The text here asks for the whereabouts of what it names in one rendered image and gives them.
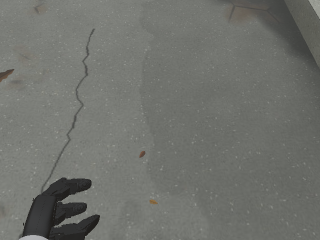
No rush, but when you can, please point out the robot left hand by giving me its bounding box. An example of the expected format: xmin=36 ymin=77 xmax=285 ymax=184
xmin=22 ymin=177 xmax=100 ymax=240

